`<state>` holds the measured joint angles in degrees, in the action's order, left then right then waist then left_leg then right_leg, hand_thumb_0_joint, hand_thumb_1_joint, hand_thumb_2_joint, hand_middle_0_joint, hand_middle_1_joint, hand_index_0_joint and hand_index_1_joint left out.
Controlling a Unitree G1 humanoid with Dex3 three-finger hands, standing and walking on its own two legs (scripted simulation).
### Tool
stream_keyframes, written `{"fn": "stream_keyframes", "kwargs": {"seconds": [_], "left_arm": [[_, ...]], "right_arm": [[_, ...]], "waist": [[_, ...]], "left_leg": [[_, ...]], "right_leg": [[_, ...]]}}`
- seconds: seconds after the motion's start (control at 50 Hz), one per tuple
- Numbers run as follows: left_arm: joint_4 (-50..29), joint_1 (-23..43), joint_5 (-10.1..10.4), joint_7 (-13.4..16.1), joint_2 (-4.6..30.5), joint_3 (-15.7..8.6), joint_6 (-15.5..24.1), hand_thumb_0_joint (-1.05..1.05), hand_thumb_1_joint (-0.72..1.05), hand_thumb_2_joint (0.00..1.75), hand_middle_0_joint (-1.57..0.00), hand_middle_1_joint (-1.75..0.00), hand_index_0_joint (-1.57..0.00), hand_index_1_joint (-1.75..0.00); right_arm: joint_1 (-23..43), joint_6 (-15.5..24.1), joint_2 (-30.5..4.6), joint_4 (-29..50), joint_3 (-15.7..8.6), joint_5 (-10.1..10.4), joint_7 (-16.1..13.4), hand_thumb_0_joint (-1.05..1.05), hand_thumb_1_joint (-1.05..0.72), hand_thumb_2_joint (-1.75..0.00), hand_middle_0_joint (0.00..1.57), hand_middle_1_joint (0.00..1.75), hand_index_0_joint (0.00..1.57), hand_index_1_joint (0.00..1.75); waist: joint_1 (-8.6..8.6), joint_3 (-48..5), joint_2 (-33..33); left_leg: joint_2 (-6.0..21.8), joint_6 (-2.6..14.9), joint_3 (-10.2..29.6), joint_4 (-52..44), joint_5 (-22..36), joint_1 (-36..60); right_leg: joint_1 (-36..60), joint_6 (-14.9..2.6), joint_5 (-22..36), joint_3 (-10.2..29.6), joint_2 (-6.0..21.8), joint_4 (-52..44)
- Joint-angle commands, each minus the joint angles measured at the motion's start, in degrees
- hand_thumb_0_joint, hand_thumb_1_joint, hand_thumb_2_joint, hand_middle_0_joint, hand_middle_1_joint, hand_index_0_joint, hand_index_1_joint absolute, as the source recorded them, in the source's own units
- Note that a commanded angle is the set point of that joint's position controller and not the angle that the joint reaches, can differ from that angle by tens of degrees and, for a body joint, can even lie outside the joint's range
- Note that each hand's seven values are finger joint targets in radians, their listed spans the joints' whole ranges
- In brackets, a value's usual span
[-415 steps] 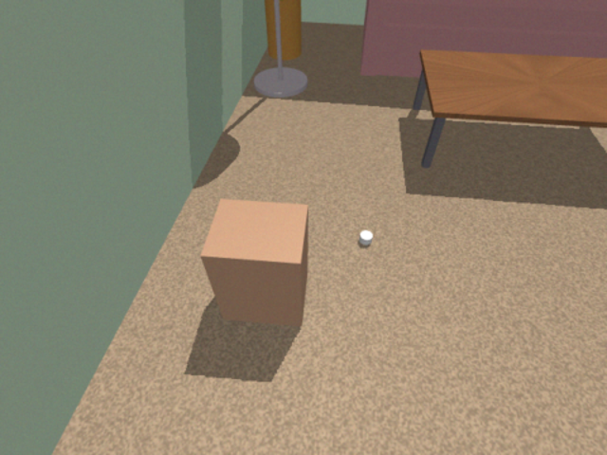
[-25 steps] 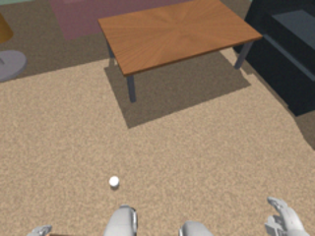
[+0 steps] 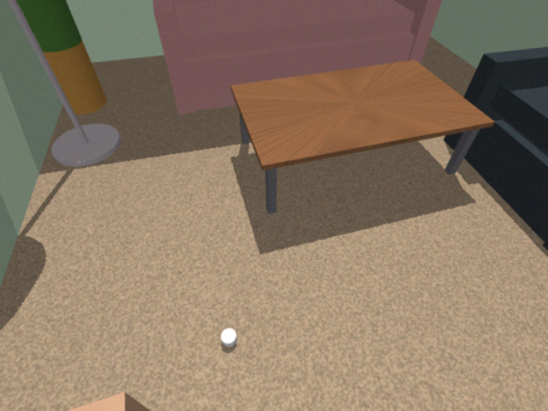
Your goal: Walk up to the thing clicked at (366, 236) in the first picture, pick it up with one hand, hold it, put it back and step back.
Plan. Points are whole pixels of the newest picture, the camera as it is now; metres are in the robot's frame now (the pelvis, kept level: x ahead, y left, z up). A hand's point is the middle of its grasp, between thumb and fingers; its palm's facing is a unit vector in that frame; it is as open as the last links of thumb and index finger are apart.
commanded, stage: walk up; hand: left
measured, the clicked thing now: (229, 337) +0.49 +0.20 -0.74
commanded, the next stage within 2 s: none
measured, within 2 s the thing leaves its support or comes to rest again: neither
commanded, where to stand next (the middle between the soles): +0.08 -0.03 m, yaw -2 degrees
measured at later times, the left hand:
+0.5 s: hand out of the picture +0.10 +0.23 -0.16, palm faces -0.09 -0.91 -0.40, open 7.4 cm
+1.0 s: hand out of the picture +0.11 +0.27 -0.15, palm faces -0.01 -0.91 -0.41, open 7.4 cm
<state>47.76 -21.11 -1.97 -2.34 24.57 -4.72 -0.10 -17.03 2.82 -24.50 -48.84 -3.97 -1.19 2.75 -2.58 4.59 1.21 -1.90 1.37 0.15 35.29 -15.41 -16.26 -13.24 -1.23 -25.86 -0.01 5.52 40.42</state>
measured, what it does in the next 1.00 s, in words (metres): steps on the spot: right foot, then left foot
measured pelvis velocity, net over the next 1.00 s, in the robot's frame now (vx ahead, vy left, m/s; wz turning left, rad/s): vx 0.00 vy -0.01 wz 0.01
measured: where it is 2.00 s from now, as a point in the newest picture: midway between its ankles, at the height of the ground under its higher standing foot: outside the picture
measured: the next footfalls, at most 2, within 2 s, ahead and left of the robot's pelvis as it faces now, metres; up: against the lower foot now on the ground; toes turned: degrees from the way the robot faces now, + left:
right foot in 0.44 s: +0.13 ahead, -0.17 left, +0.00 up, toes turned -1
left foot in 0.74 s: +0.01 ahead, +0.09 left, +0.00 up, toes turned -1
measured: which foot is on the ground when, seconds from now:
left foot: down 0.00-0.46, up 0.48-0.72, down 0.74-1.00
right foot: up 0.00-0.42, down 0.44-0.76, up 0.78-1.00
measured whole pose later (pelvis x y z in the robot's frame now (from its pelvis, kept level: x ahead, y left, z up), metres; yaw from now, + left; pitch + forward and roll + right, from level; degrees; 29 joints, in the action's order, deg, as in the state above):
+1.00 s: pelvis +0.00 -0.01 +0.00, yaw +0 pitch -1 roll -1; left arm 50.3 -6.5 0.8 1.7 24.4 -3.4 -1.9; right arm -10.6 -0.6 -23.5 -50.4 -2.7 -1.2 -0.8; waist 0.5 10.8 0.9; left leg -0.7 2.5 -0.5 36.9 -19.5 -16.6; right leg -25.3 -0.7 -25.8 3.1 -2.5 53.1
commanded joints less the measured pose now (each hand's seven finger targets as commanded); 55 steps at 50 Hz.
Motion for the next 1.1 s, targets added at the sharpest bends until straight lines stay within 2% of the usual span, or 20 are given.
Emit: {"fn": "stream_keyframes", "kwargs": {"seconds": [0.0,0.06,0.14,0.28,0.36,0.4,0.44,0.46,0.48,0.54,0.62,0.68,0.72,0.74,0.76,0.78,0.82,1.02,1.06,1.08], "left_arm": [[-8.5,8.2,0.2,0.6,11.0,-2.4,0.2,0.00,0.90,0.90,-0.20,-0.30,-0.20,-0.30],[-4.0,3.0,0.4,-0.5,14.7,-3.6,0.2,0.00,0.90,0.90,-0.20,-0.30,-0.20,-0.30],[-2.1,-0.2,-0.9,-2.3,13.4,-4.6,-2.2,0.00,0.90,0.90,-0.20,-0.30,-0.20,-0.30],[-2.2,4.9,4.2,2.0,9.5,-2.1,-2.5,0.00,0.90,0.90,-0.20,-0.30,-0.20,-0.30],[1.1,2.3,4.4,5.2,11.0,-1.5,0.6,0.00,0.90,0.90,-0.20,-0.30,-0.20,-0.30],[1.8,1.9,2.0,5.3,12.9,-2.2,2.0,0.00,0.90,0.90,-0.20,-0.30,-0.20,-0.30],[-2.7,9.2,-0.5,4.4,15.1,-3.2,1.7,0.00,0.90,0.90,-0.20,-0.30,-0.20,-0.30],[-4.6,11.7,-0.4,4.2,17.0,-3.5,0.9,0.00,0.90,0.90,-0.20,-0.30,-0.20,-0.30],[-4.7,13.4,-0.1,4.0,15.7,-3.3,0.4,0.00,0.90,0.90,-0.20,-0.30,-0.20,-0.30],[-3.2,11.9,0.4,4.3,11.6,-1.7,0.5,0.00,0.90,0.90,-0.20,-0.30,-0.20,-0.30],[-1.8,8.1,-0.2,4.2,12.6,-2.6,2.0,0.00,0.90,0.90,-0.20,-0.30,-0.20,-0.30],[-2.1,9.5,-0.1,3.1,15.3,-3.3,1.8,0.00,0.90,0.90,-0.20,-0.30,-0.20,-0.30],[-2.1,11.5,0.8,3.3,10.4,-1.7,1.5,0.00,0.90,0.90,-0.20,-0.30,-0.20,-0.30],[-3.3,15.1,3.1,4.3,5.6,-0.1,0.6,0.00,0.90,0.90,-0.20,-0.30,-0.20,-0.30],[-3.0,17.5,3.2,5.6,8.5,-1.5,0.3,0.00,0.90,0.90,-0.20,-0.30,-0.20,-0.30],[-3.2,17.5,2.8,6.0,9.9,-1.6,0.2,0.00,0.90,0.90,-0.20,-0.30,-0.20,-0.30],[-2.2,14.7,3.2,5.4,8.5,-1.4,-0.1,0.00,0.90,0.90,-0.20,-0.30,-0.20,-0.30],[0.3,11.4,1.3,3.6,6.6,-0.2,0.8,0.00,0.90,0.90,-0.20,-0.30,-0.20,-0.30],[1.2,10.1,0.2,4.1,11.8,-1.2,1.8,0.00,0.90,0.90,-0.20,-0.30,-0.20,-0.30],[0.8,12.1,0.0,4.0,13.2,-1.4,2.1,0.00,0.90,0.90,-0.20,-0.30,-0.20,-0.30]], "right_arm": [[-11.2,2.2,-21.4,2.4,-6.5,-0.3,-3.3,0.00,-0.90,-0.90,0.20,0.30,0.20,0.30],[-3.1,3.2,-18.0,4.5,-4.8,0.4,-4.0,0.00,-0.90,-0.90,0.20,0.30,0.20,0.30],[-4.4,4.5,-17.0,3.1,-4.5,1.0,-5.9,0.00,-0.90,-0.90,0.20,0.30,0.20,0.30],[7.0,-0.6,-11.8,7.3,-1.8,-0.9,-4.7,0.00,-0.90,-0.90,0.20,0.30,0.20,0.30],[5.9,-5.0,-11.4,8.3,-2.6,-0.5,-3.0,0.00,-0.90,-0.90,0.20,0.30,0.20,0.30],[2.2,-5.8,-8.9,6.8,-1.7,1.7,-2.9,0.00,-0.90,-0.90,0.20,0.30,0.20,0.30],[-4.9,-4.7,-5.3,5.4,0.2,2.9,-4.1,0.00,-0.90,-0.90,0.20,0.30,0.20,0.30],[-2.5,-4.7,-8.9,5.2,-1.2,2.9,-5.8,0.00,-0.90,-0.90,0.20,0.30,0.20,0.30],[-1.2,-4.2,-11.1,4.1,-1.9,2.5,-6.1,0.00,-0.90,-0.90,0.20,0.30,0.20,0.30],[0.5,-4.0,-11.2,2.0,-1.9,2.8,-5.4,0.00,-0.90,-0.90,0.20,0.30,0.20,0.30],[1.7,-3.0,-10.6,0.6,-1.1,0.6,-3.7,0.00,-0.90,-0.90,0.20,0.30,0.20,0.30],[-0.6,-1.6,-10.6,-0.8,-1.6,-0.8,-2.3,0.00,-0.90,-0.90,0.20,0.30,0.20,0.30],[-4.5,-1.0,-11.2,-2.8,-2.5,-2.3,-2.2,0.00,-0.90,-0.90,0.20,0.30,0.20,0.30],[5.3,-2.0,-16.3,0.2,-3.3,-1.8,-2.9,0.00,-0.90,-0.90,0.20,0.30,0.20,0.30],[6.2,-2.5,-17.8,1.8,-3.1,-0.6,-2.9,0.00,-0.90,-0.90,0.20,0.30,0.20,0.30],[6.1,-2.5,-17.9,1.2,-3.2,-0.2,-3.1,0.00,-0.90,-0.90,0.20,0.30,0.20,0.30],[8.4,-2.3,-12.2,2.6,-2.0,-0.4,-4.0,0.00,-0.90,-0.90,0.20,0.30,0.20,0.30],[5.2,-2.6,-11.7,1.7,-1.9,1.0,-4.4,0.00,-0.90,-0.90,0.20,0.30,0.20,0.30],[5.5,-2.4,-8.8,2.3,-0.5,2.1,-4.1,0.00,-0.90,-0.90,0.20,0.30,0.20,0.30],[5.4,-2.1,-6.8,2.9,0.5,2.1,-4.0,0.00,-0.90,-0.90,0.20,0.30,0.20,0.30]], "waist": [[8.48,2.1,-6.2],[2.31,6.3,-0.1],[0.93,7.0,-1.6],[1.28,4.0,-19.1],[2.92,-5.9,-18.0],[1.17,-11.1,-3.3],[3.62,-13.8,12.9],[1.21,-14.9,15.0],[2.18,-12.6,14.3],[1.50,-11.5,11.7],[-0.78,-11.5,11.9],[1.33,-7.2,12.9],[5.24,-4.5,-1.5],[1.97,5.0,-12.3],[3.80,5.0,-11.9],[4.14,5.7,-11.7],[2.32,4.6,-6.1],[2.76,-13.5,-8.8],[1.56,-15.6,-0.4],[2.14,-13.9,6.0]], "left_leg": [[25.4,10.61,46.4,-27.3,-43.1,8.8],[21.6,12.11,34.1,-25.0,-32.6,3.1],[17.2,8.15,18.6,-21.4,-11.0,-3.0],[10.0,10.34,1.9,-10.8,33.6,-8.9],[6.5,8.71,1.4,5.8,31.3,6.7],[4.5,4.85,1.7,18.9,12.7,3.2],[-1.4,1.46,4.2,27.8,-21.2,-13.1],[-0.4,1.17,6.2,32.6,-25.3,-9.1],[1.8,0.77,6.8,31.4,-23.9,-7.7],[-1.5,-0.58,5.4,32.1,-16.7,-10.3],[1.5,-1.02,1.7,15.2,-15.9,-14.3],[1.9,1.12,-0.3,0.1,-17.3,-4.3],[3.5,3.48,7.7,-14.1,-11.0,11.1],[16.8,5.92,24.6,-14.6,17.3,3.7],[24.0,12.79,27.8,-11.8,36.6,-3.3],[27.1,18.06,28.5,-12.0,42.9,-8.5],[17.2,13.63,13.6,-7.2,51.7,-0.7],[12.1,7.72,6.8,5.9,33.8,13.1],[8.8,3.13,6.1,12.0,21.2,-0.4],[4.1,0.78,3.5,13.1,1.1,-9.4]], "right_leg": [[-34.1,-1.69,-4.7,8.6,-4.3,26.8],[-28.0,-0.78,3.6,10.3,0.4,26.0],[-22.0,1.44,11.8,8.5,0.8,22.4],[-10.7,2.84,5.6,2.9,-5.8,18.6],[-6.3,4.41,12.7,-4.7,-6.6,-4.9],[4.2,3.92,27.9,-1.3,-5.5,-16.6],[12.3,-6.74,40.4,22.5,12.0,-12.7],[6.1,-15.52,37.2,26.2,17.0,-13.4],[1.1,-16.12,33.8,25.6,16.1,-12.6],[1.8,-11.56,31.3,15.5,8.2,-10.0],[8.7,-11.67,-2.0,18.8,8.1,-14.8],[-1.5,-12.09,-6.4,18.5,10.7,-14.2],[-18.0,-4.44,-4.2,7.8,3.4,-0.2],[-26.1,0.16,9.0,2.7,-5.8,13.0],[-20.9,0.01,-11.2,2.3,-7.7,19.4],[-16.2,0.27,-12.0,3.9,-6.5,26.2],[-17.0,-0.81,-8.8,6.5,-8.9,27.4],[-0.6,-0.59,12.3,-1.1,-7.2,-14.9],[13.9,-4.68,32.0,13.1,1.1,-14.6],[17.5,-8.84,39.3,22.6,9.0,-13.8]]}}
